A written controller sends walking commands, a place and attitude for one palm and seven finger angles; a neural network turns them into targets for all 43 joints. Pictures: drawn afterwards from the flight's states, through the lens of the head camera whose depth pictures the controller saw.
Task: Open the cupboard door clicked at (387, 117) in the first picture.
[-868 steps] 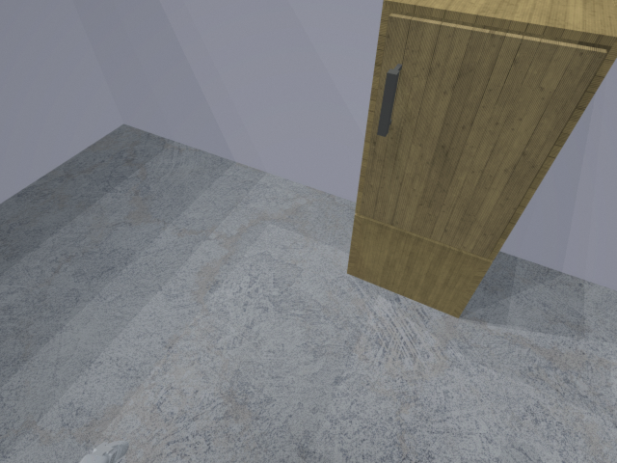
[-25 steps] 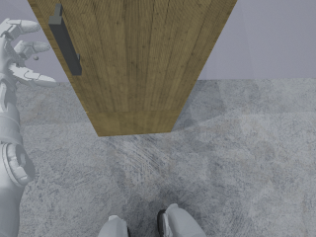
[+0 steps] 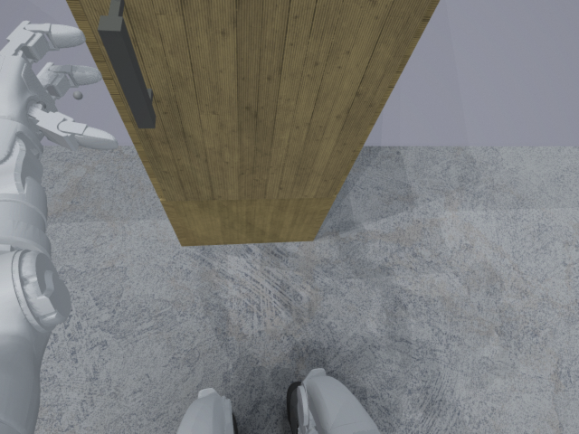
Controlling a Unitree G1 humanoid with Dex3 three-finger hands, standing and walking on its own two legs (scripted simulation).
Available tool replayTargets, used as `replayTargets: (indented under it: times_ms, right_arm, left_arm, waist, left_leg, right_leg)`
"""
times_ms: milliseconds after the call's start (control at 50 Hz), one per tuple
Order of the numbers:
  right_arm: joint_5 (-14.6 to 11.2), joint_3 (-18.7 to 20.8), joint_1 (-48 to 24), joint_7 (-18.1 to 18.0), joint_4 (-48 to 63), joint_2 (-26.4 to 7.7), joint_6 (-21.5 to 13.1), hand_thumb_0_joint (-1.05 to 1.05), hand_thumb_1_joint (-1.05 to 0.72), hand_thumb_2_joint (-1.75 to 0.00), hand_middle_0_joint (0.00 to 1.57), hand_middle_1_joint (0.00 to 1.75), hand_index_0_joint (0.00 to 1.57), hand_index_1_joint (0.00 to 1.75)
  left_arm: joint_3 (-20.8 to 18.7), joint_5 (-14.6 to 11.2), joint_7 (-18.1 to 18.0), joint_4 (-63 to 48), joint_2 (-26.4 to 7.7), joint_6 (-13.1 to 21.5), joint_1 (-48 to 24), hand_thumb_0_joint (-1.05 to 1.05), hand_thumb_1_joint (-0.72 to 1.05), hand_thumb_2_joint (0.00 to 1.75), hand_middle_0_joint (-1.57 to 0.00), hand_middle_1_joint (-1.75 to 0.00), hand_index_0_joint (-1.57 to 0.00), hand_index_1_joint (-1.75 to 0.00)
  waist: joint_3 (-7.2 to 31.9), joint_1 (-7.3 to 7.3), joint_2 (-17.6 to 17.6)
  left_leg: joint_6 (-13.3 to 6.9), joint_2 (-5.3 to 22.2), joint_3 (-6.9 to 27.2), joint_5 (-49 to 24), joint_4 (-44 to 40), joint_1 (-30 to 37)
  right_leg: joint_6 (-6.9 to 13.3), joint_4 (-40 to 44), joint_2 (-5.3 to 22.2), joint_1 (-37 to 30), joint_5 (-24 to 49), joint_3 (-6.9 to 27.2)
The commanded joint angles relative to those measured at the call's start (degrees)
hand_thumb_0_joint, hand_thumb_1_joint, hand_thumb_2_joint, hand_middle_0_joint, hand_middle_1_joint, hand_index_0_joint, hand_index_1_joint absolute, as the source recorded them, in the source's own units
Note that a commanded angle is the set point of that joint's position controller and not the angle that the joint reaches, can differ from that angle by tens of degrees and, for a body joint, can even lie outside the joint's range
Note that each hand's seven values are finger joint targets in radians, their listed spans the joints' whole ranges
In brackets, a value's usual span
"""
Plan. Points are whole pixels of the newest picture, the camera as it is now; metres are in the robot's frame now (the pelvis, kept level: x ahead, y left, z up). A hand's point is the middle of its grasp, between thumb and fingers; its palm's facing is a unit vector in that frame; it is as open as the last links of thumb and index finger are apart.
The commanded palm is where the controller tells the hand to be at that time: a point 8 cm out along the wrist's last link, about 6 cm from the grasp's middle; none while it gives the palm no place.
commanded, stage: slide the fingers in behind the handle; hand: left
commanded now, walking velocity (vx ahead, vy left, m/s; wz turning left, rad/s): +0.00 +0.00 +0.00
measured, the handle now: (133, 68) +0.57 +0.15 +0.09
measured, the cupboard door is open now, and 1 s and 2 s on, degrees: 0 0 1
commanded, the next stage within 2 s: move the hooked fingers beside the handle in 1.66 s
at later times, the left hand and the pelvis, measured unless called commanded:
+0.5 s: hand (92, 90) +0.54 +0.19 +0.09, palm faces -0.02 -1.00 -0.01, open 14.2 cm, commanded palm +0.52 +0.22 +0.09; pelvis +0.01 +0.00 +0.00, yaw +0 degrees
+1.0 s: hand (99, 96) +0.53 +0.18 +0.09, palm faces +0.03 -1.00 -0.02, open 14.6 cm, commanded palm +0.51 +0.18 +0.09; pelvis +0.01 -0.01 +0.00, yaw +3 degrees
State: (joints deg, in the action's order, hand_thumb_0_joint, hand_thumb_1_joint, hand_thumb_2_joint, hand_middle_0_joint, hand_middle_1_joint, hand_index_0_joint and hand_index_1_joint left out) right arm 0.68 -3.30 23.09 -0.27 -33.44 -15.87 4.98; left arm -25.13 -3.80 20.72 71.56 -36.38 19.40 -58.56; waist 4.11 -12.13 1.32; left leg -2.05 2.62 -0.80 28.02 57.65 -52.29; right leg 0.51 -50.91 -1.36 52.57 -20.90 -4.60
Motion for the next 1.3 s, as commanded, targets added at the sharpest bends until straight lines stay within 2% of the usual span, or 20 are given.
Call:
replayTargets:
  times_ms: [0, 100, 160, 200, 260, 380, 420, 460, 480, 580, 620, 720, 740, 780, 840, 920, 1020, 1060, 1120, 1280]
  right_arm:
    - [0.24, 3.59, 12.64, -0.95, 1.67, -11.20, -0.36, 0.00, -0.90, -0.90, 0.20, 0.30, 0.20, 0.30]
    - [0.10, 3.34, 13.20, -1.24, 1.54, -11.54, -0.67, 0.00, -0.90, -0.90, 0.20, 0.30, 0.20, 0.30]
    - [0.54, 3.73, 14.04, -1.03, 1.46, -11.35, -1.03, 0.00, -0.90, -0.90, 0.20, 0.30, 0.20, 0.30]
    - [0.86, 3.88, 14.33, -0.63, 1.20, -11.36, -1.00, 0.00, -0.90, -0.90, 0.20, 0.30, 0.20, 0.30]
    - [0.77, 4.19, 14.64, -0.20, 1.15, -11.26, -0.63, 0.00, -0.90, -0.90, 0.20, 0.30, 0.20, 0.30]
    - [0.68, 4.47, 14.52, 0.18, 0.78, -10.91, -0.29, 0.00, -0.90, -0.90, 0.20, 0.30, 0.20, 0.30]
    - [0.82, 4.58, 14.93, 0.21, 0.78, -10.84, -0.50, 0.00, -0.90, -0.90, 0.20, 0.30, 0.20, 0.30]
    - [0.83, 4.82, 14.41, 0.57, 0.47, -10.33, -0.64, 0.00, -0.90, -0.90, 0.20, 0.30, 0.20, 0.30]
    - [0.85, 4.84, 14.38, 0.58, 0.23, -10.51, -0.65, 0.00, -0.90, -0.90, 0.20, 0.30, 0.20, 0.30]
    - [0.86, 4.85, 13.89, 0.65, -0.61, -10.41, -1.10, 0.00, -0.90, -0.90, 0.20, 0.30, 0.20, 0.30]
    - [0.98, 4.87, 14.15, 0.60, -0.62, -10.44, -1.24, 0.00, -0.90, -0.90, 0.20, 0.30, 0.20, 0.30]
    - [1.03, 5.22, 13.44, 1.19, -0.66, -9.68, -1.62, 0.00, -0.90, -0.90, 0.20, 0.30, 0.20, 0.30]
    - [1.05, 5.38, 13.16, 1.23, -1.11, -9.90, -1.50, 0.00, -0.90, -0.90, 0.20, 0.30, 0.20, 0.30]
    - [0.91, 5.35, 12.94, 1.27, -1.54, -9.88, -1.35, 0.00, -0.90, -0.90, 0.20, 0.30, 0.20, 0.30]
    - [0.97, 5.40, 12.59, 1.26, -1.85, -9.65, -1.65, 0.00, -0.90, -0.90, 0.20, 0.30, 0.20, 0.30]
    - [1.24, 5.44, 12.77, 1.47, -2.49, -9.38, -2.02, 0.00, -0.90, -0.90, 0.20, 0.30, 0.20, 0.30]
    - [1.44, 5.83, 12.47, 1.78, -3.11, -9.23, -2.52, 0.00, -0.90, -0.90, 0.20, 0.30, 0.20, 0.30]
    - [1.54, 6.10, 12.26, 2.17, -3.32, -9.05, -2.58, 0.00, -0.90, -0.90, 0.20, 0.30, 0.20, 0.30]
    - [1.49, 6.07, 11.86, 2.26, -3.66, -8.89, -2.81, 0.00, -0.90, -0.90, 0.20, 0.30, 0.20, 0.30]
    - [1.62, 6.48, 10.91, 2.84, -4.75, -8.56, -3.74, 0.00, -0.90, -0.90, 0.20, 0.30, 0.20, 0.30]
  left_arm:
    - [0.05, -0.86, 0.10, -11.31, -14.93, 2.86, -26.51, 0.00, -0.50, 0.30, -0.30, -1.20, -0.30, -1.20]
    - [-0.43, -1.34, 0.29, -8.20, -15.79, 1.64, -26.96, 0.00, -0.50, 0.30, -0.30, -1.20, -0.30, -1.20]
    - [-0.17, -1.13, 0.11, -12.99, -15.27, 3.17, -28.65, 0.00, -0.50, 0.30, -0.30, -1.20, -0.30, -1.20]
    - [-0.86, -1.26, -0.32, -13.98, -15.07, 3.72, -26.87, 0.00, -0.50, 0.30, -0.30, -1.20, -0.30, -1.20]
    - [-0.67, -2.25, -0.63, -13.35, -12.64, 3.29, -24.04, 0.00, -0.50, 0.30, -0.30, -1.20, -0.30, -1.20]
    - [2.72, -1.11, -2.69, -13.93, -8.66, 2.40, -24.56, 0.00, -0.50, 0.30, -0.30, -1.20, -0.30, -1.20]
    - [2.52, -1.36, -3.25, -15.81, -8.26, 3.18, -25.36, 0.00, -0.50, 0.30, -0.30, -1.20, -0.30, -1.20]
    - [5.52, -1.64, -3.09, -16.14, -3.64, 3.50, -24.72, 0.00, -0.50, 0.30, -0.30, -1.20, -0.30, -1.20]
    - [4.91, -1.81, -3.11, -14.74, -3.97, 3.37, -23.36, 0.00, -0.50, 0.30, -0.30, -1.20, -0.30, -1.20]
    - [8.03, -1.73, -3.67, -13.59, -0.47, 3.56, -27.05, 0.00, -0.50, 0.30, -0.30, -1.20, -0.30, -1.20]
    - [6.76, -1.74, -4.03, -14.29, -1.80, 4.03, -27.52, 0.00, -0.50, 0.30, -0.30, -1.20, -0.30, -1.20]
    - [11.24, -2.68, -3.66, -16.96, 5.01, 4.88, -25.85, 0.00, -0.50, 0.30, -0.30, -1.20, -0.30, -1.20]
    - [10.81, -2.59, -3.81, -17.40, 4.13, 4.95, -26.28, 0.00, -0.50, 0.30, -0.30, -1.20, -0.30, -1.20]
    - [11.75, -2.81, -4.14, -14.78, 5.74, 4.24, -26.15, 0.00, -0.50, 0.30, -0.30, -1.20, -0.30, -1.20]
    - [13.72, -2.30, -4.75, -17.47, 7.09, 4.68, -30.20, 0.00, -0.50, 0.30, -0.30, -1.20, -0.30, -1.20]
    - [16.42, -2.36, -5.66, -15.77, 11.61, 4.55, -29.47, 0.00, -0.50, 0.30, -0.30, -1.20, -0.30, -1.20]
    - [19.08, -2.41, -6.21, -17.98, 15.16, 5.01, -31.27, 0.00, -0.50, 0.30, -0.30, -1.20, -0.30, -1.20]
    - [19.77, -2.53, -6.22, -19.81, 16.07, 5.50, -30.13, 0.00, -0.50, 0.30, -0.30, -1.20, -0.30, -1.20]
    - [21.98, -2.88, -6.68, -19.23, 19.31, 5.50, -30.27, 0.00, -0.50, 0.30, -0.30, -1.20, -0.30, -1.20]
    - [25.20, -2.51, -8.38, -20.83, 23.78, 6.66, -30.85, 0.00, -0.50, 0.30, -0.30, -1.20, -0.30, -1.20]
  waist:
    - [28.77, -1.08, 9.83]
    - [26.12, -2.00, 6.38]
    - [31.80, -1.04, 12.10]
    - [33.33, -0.43, 12.40]
    - [32.37, -0.32, 9.52]
    - [27.67, -1.08, 9.28]
    - [29.08, -0.94, 9.32]
    - [29.87, -1.24, 11.11]
    - [29.00, -1.00, 8.78]
    - [26.64, -2.64, 8.35]
    - [27.76, -2.20, 8.77]
    - [30.93, -2.05, 10.39]
    - [31.09, -1.89, 10.37]
    - [28.27, -2.73, 7.35]
    - [29.11, -3.01, 11.17]
    - [27.76, -3.81, 9.89]
    - [30.43, -4.29, 10.69]
    - [32.74, -3.21, 11.93]
    - [29.96, -4.24, 9.80]
    - [29.85, -4.15, 9.60]
  left_leg:
    - [0.78, -0.74, 4.21, -28.02, -5.62, 20.07]
    - [-0.01, -0.96, 3.53, -22.41, -5.91, 14.87]
    - [0.69, -0.85, 4.20, -27.16, -5.71, 20.71]
    - [1.07, -0.53, 4.60, -30.09, -5.30, 22.68]
    - [0.99, -0.41, 4.56, -31.58, -5.48, 22.42]
    - [0.80, -0.51, 4.27, -29.04, -6.31, 22.10]
    - [0.80, -0.61, 4.55, -30.80, -6.39, 23.09]
    - [1.19, -0.49, 4.45, -32.86, -6.15, 25.74]
    - [1.13, -0.50, 4.55, -31.81, -6.13, 24.56]
    - [0.98, -0.72, 4.84, -28.89, -6.12, 23.76]
    - [0.89, -0.95, 4.77, -30.04, -5.86, 23.67]
    - [1.45, -0.60, 5.48, -37.20, -5.18, 28.69]
    - [1.72, -0.33, 5.75, -37.51, -5.10, 29.19]
    - [1.40, -0.56, 5.50, -34.47, -5.26, 26.86]
    - [1.57, -0.77, 5.76, -34.49, -5.42, 28.13]
    - [1.69, -0.74, 6.53, -35.38, -5.16, 28.75]
    - [1.80, -0.79, 6.92, -37.50, -4.84, 31.06]
    - [2.50, -0.54, 7.53, -40.35, -4.87, 34.04]
    - [2.21, -0.55, 7.84, -38.96, -5.30, 33.01]
    - [2.21, -0.98, 7.77, -37.27, -5.70, 33.82]
  right_leg:
    - [0.66, 3.17, -1.89, -12.64, 18.14, 2.47]
    - [0.45, 3.99, -1.88, -13.79, 15.89, 3.03]
    - [0.91, 3.05, -1.89, -12.95, 17.71, 2.67]
    - [1.03, 2.70, -2.03, -12.40, 18.68, 2.30]
    - [0.88, 2.99, -2.30, -13.19, 20.17, 1.97]
    - [0.73, 4.08, -2.25, -11.06, 18.01, 1.76]
    - [1.01, 3.79, -2.29, -12.40, 19.49, 1.79]
    - [0.87, 4.00, -2.23, -10.81, 19.86, 1.65]
    - [0.86, 4.03, -2.23, -11.19, 19.47, 1.57]
    - [0.80, 4.08, -2.07, -9.07, 17.54, 1.56]
    - [1.06, 3.55, -2.03, -10.55, 19.01, 1.69]
    - [1.09, 3.14, -2.03, -9.53, 21.41, 1.18]
    - [0.95, 3.11, -2.01, -9.04, 21.19, 1.18]
    - [0.78, 3.62, -2.07, -8.93, 20.38, 1.07]
    - [0.95, 3.32, -1.78, -8.10, 19.90, 1.17]
    - [1.05, 3.19, -1.80, -6.13, 18.95, 0.54]
    - [1.03, 2.98, -1.66, -5.90, 19.92, 0.54]
    - [1.05, 2.95, -1.78, -5.78, 19.95, 0.31]
    - [1.03, 3.32, -1.87, -5.35, 19.32, -0.08]
    - [0.99, 3.54, -1.73, -5.25, 18.77, -0.18]
